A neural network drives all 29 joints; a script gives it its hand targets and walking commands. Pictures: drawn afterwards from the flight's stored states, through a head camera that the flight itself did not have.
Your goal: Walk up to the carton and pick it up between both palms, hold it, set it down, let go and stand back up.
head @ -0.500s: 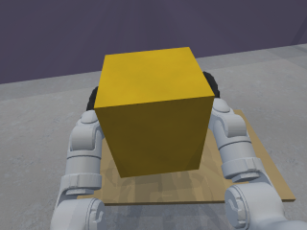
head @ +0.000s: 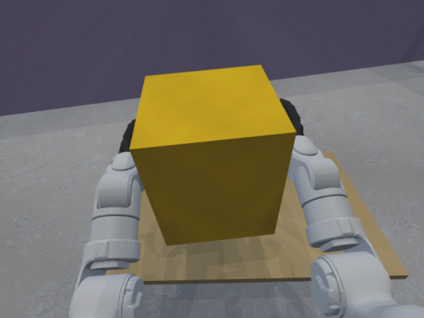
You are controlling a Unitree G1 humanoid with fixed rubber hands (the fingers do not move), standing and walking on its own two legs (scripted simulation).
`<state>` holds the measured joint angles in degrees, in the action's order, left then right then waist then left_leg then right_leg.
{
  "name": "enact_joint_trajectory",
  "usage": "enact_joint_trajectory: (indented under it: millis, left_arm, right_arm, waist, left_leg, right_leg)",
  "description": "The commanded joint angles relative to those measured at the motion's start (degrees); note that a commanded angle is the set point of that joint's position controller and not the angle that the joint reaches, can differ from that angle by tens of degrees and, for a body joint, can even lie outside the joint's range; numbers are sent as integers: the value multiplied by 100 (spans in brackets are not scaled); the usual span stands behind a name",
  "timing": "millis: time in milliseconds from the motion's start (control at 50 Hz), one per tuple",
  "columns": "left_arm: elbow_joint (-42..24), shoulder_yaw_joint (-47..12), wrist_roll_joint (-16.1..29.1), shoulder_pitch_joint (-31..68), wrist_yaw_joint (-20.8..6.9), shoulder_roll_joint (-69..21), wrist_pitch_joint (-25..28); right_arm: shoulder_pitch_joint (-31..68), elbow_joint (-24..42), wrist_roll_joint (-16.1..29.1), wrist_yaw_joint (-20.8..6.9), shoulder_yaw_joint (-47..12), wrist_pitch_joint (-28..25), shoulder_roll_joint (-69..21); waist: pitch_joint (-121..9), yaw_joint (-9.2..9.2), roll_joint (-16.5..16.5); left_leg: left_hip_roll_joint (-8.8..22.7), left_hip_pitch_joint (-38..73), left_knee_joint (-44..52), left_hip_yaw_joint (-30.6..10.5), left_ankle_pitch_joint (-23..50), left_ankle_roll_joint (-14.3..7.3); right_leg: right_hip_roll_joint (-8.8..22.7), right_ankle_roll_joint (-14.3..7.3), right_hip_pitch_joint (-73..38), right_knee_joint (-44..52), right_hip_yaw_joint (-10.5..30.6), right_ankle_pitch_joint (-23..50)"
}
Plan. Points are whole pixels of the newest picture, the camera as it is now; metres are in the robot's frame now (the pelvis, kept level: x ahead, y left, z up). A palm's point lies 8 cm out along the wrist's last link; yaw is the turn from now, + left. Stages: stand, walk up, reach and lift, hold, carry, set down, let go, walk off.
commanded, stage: hold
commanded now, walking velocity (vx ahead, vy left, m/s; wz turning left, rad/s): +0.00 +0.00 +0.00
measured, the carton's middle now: (212, 158) +0.36 +0.01 +0.18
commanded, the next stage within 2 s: set down in 0.40 s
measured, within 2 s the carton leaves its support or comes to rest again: neither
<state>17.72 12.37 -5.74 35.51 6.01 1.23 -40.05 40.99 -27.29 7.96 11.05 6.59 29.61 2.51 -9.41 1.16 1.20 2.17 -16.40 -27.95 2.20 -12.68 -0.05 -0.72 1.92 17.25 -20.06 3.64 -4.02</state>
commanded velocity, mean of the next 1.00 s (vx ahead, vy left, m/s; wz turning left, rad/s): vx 0.00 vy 0.00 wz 0.00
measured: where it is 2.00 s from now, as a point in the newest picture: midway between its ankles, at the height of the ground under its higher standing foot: outside the picture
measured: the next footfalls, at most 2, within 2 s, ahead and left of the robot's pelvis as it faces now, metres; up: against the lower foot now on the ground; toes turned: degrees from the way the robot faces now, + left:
none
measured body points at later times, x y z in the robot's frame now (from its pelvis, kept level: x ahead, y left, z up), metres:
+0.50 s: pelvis +0.00 +0.00 +0.00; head -0.05 +0.00 +0.45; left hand +0.38 +0.16 +0.18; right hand +0.39 -0.14 +0.20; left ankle +0.02 +0.11 -0.74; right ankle +0.07 -0.14 -0.74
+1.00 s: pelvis +0.00 +0.00 +0.00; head -0.03 +0.00 +0.45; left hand +0.40 +0.16 +0.13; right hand +0.41 -0.15 +0.14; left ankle +0.02 +0.11 -0.74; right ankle +0.07 -0.14 -0.74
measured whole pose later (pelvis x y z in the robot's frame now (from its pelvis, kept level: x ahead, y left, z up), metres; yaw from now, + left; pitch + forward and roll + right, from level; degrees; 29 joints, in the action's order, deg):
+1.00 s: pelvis +0.00 +0.00 +0.00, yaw +0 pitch +1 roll -1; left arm 36.9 13.8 -8.4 36.5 6.1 1.0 -17.8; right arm 41.3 -45.4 1.5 6.7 12.6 6.9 -0.2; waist -6.5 1.2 0.9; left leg 2.1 -16.1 -27.4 2.2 -12.7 0.0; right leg -0.7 1.9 17.1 -19.9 3.6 -4.3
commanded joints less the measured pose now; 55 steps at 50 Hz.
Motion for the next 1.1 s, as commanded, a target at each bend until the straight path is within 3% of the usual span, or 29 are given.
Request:
enact_joint_trajectory:
  millis: [0, 20, 80, 120, 180, 240, 260, 280, 300, 360, 400, 420, 440, 460, 480, 500, 540, 580, 620, 660, 740, 800, 820, 840, 940, 1000, 1040, 1060, 1080]
  left_arm:
    - [-1723, -2629, 813, 5621, -964, -3813, 652]
    - [-1362, -2564, 778, 5510, -982, -3746, 607]
    - [-1834, -2642, 870, 5565, -987, -3795, 669]
    - [-1607, -2645, 830, 5597, -965, -3805, 640]
    - [-1497, -2544, 823, 5532, -997, -3718, 656]
    - [-1682, -2615, 896, 5773, -976, -3749, 676]
    - [-1299, -2477, 778, 5387, -975, -3794, 623]
    - [-1537, -2566, 837, 5619, -973, -3767, 667]
    - [-1521, -2471, 738, 5552, -986, -3747, 654]
    - [-1723, -2709, 940, 5568, -975, -3829, 683]
    - [-1462, -2312, 458, 4810, -1015, -3840, 513]
    - [-1199, -2098, 375, 5022, -1076, -3649, 557]
    - [-1419, -2325, 464, 4989, -1064, -3962, 608]
    - [-1087, -2168, 385, 5263, -1080, -3683, 682]
    - [-1551, -2347, 563, 5324, -1065, -3900, 694]
    - [-1178, -2291, 527, 5432, -1090, -3777, 748]
    - [-884, -2341, 534, 5467, -1089, -3805, 886]
    - [-277, -1882, 208, 5307, -1119, -3700, 1105]
    - [-452, -1992, 307, 5573, -1076, -3748, 1398]
    - [-59, -1942, 301, 5416, -1073, -3670, 1648]
    - [657, -1566, -46, 5337, -1130, -3467, 1928]
    - [704, -1677, -56, 5280, -1091, -3625, 2208]
    - [699, -1927, 63, 5485, -1021, -3787, 2336]
    - [723, -1810, 30, 5226, -1003, -3711, 2400]
    - [493, -2250, 251, 5556, -743, -3962, 2904]
    - [1074, -1787, 127, 5104, -843, -3723, 2957]
    - [986, -1682, 76, 5260, -832, -3676, 3103]
    - [812, -1975, 191, 5518, -819, -3764, 3194]
    - [712, -2175, 319, 5339, -749, -3959, 3279]
  right_arm:
    - [4876, 1621, 864, -870, -2470, -315, -3814]
    - [4858, 1453, 774, -868, -2369, -296, -3691]
    - [4862, 1872, 856, -843, -2445, -361, -3759]
    - [4829, 1630, 826, -867, -2412, -314, -3704]
    - [5062, 1869, 762, -842, -2479, -308, -3835]
    - [5006, 1667, 784, -854, -2409, -298, -3769]
    - [4998, 1663, 791, -860, -2432, -321, -3710]
    - [4931, 1553, 741, -856, -2369, -332, -3694]
    - [4967, 1594, 788, -848, -2395, -304, -3783]
    - [4926, 1874, 849, -845, -2478, -335, -3766]
    - [4166, 1466, 827, -824, -2563, -202, -3820]
    - [4119, 1101, 696, -833, -2295, -227, -3723]
    - [4304, 1449, 706, -871, -2245, -368, -3652]
    - [4415, 1052, 514, -887, -2041, -384, -3640]
    - [4479, 1396, 626, -922, -2168, -478, -3719]
    - [4521, 1121, 425, -914, -1988, -491, -3646]
    - [4832, 1185, 299, -953, -1920, -744, -3649]
    - [4930, 808, -5, -1024, -1826, -1042, -3806]
    - [5105, 835, -152, -1113, -1747, -1368, -3907]
    - [5238, 770, -340, -1170, -1696, -1702, -3886]
    - [4774, -322, -735, -1249, -1209, -2007, -3698]
    - [4746, -408, -790, -1289, -1098, -2365, -3662]
    - [4820, -397, -820, -1299, -1060, -2486, -3628]
    - [4869, -212, -723, -1321, -1260, -2570, -3619]
    - [4853, -410, -671, -1363, -1524, -2861, -3732]
    - [4566, -700, -723, -1306, -1446, -2877, -3789]
    - [4529, -789, -871, -1344, -1377, -2914, -3842]
    - [4519, -704, -828, -1338, -1357, -2965, -3847]
    - [4516, -556, -766, -1337, -1554, -3044, -3837]
  waist:
    - [-2401, 470, 52]
    - [-2185, 485, 35]
    - [-2604, 497, -56]
    - [-2284, 572, 72]
    - [-2321, 435, -216]
    - [-2400, 504, -45]
    - [-2288, 416, -88]
    - [-2238, 492, 4]
    - [-2172, 409, 10]
    - [-2661, 544, -77]
    - [-2152, 303, -40]
    - [-2008, 393, 6]
    - [-2337, 431, 207]
    - [-1789, 431, 127]
    - [-2264, 414, 165]
    - [-2098, 474, 104]
    - [-2149, 406, 108]
    - [-1894, 173, 32]
    - [-2259, 123, -40]
    - [-2383, 48, -66]
    - [-1722, 127, -188]
    - [-1696, 90, 21]
    - [-1898, 211, 167]
    - [-2012, 6, -38]
    - [-2475, 32, 172]
    - [-2054, -72, -292]
    - [-2086, -84, -307]
    - [-2494, 40, -96]
    - [-2662, -13, -17]
  left_leg:
    - [-453, 487, 1069, -521, 863, 188]
    - [-478, 462, 1134, -481, 630, 194]
    - [-427, 626, 1024, -533, 998, 207]
    - [-426, 580, 1089, -563, 880, 197]
    - [-519, 325, 1138, -472, 652, 79]
    - [-429, 444, 1112, -531, 689, 165]
    - [-450, 511, 1118, -485, 652, 122]
    - [-436, 485, 1123, -530, 714, 171]
    - [-439, 505, 1132, -502, 733, 164]
    - [-425, 637, 1034, -542, 1048, 208]
    - [-604, 699, 925, -358, 1132, 120]
    - [-598, 665, 968, -356, 911, 100]
    - [-520, 970, 921, -445, 1181, 220]
    - [-546, 775, 1042, -378, 551, 173]
    - [-510, 971, 904, -407, 1133, 219]
    - [-530, 855, 970, -325, 746, 218]
    - [-523, 866, 1004, -368, 627, 228]
    - [-515, 723, 1122, -271, 360, 170]
    - [-478, 842, 1110, -269, 420, 152]
    - [-496, 838, 1107, -234, 518, 105]
    - [-510, 683, 1323, -138, -146, 41]
    - [-477, 804, 1275, -135, 143, 152]
    - [-417, 949, 1238, -191, 164, 190]
    - [-400, 1109, 1162, -182, 533, 177]
    - [-365, 1242, 1058, -272, 1000, 282]
    - [-497, 899, 1139, -110, 613, 102]
    - [-487, 773, 1253, -102, 438, 62]
    - [-435, 978, 1143, -172, 643, 147]
    - [-406, 1092, 1052, -229, 1048, 219]
  right_leg:
    - [-232, -189, -2828, -17, -273, 918]
    - [-223, -189, -2671, 85, -279, 690]
    - [-250, -202, -2871, -4, -298, 1064]
    - [-244, -194, -2661, 30, -312, 833]
    - [-208, -137, -2879, 44, -289, 1043]
    - [-255, -188, -2684, 17, -298, 762]
    - [-237, -197, -2675, 97, -258, 827]
    - [-241, -210, -2686, 72, -280, 789]
    - [-239, -190, -2670, 52, -290, 712]
    - [-265, -177, -2777, 24, -291, 999]
    - [-291, -192, -2951, 7, -500, 1127]
    - [-244, -169, -2837, 36, -476, 977]
    - [-323, -261, -2704, -37, -546, 1003]
    - [-282, -238, -2495, 78, -531, 429]
    - [-316, -258, -2529, -35, -554, 738]
    - [-272, -224, -2489, 66, -525, 530]
    - [-269, -265, -2427, 64, -584, 385]
    - [-236, -221, -2436, 126, -633, 30]
    - [-252, -197, -2427, 86, -694, 17]
    - [-242, -173, -2515, 84, -715, 110]
    - [-207, -140, -2387, 213, -776, -518]
    - [-218, -174, -2403, 189, -845, -279]
    - [-240, -210, -2283, 137, -826, -308]
    - [-288, -174, -2363, 145, -859, -123]
    - [-346, -193, -2255, 125, -871, 23]
    - [-221, -106, -2567, 262, -728, 55]
    - [-200, -73, -2515, 183, -760, 3]
    - [-220, -102, -2486, 107, -781, 170]
    - [-263, -144, -2463, 79, -794, 404]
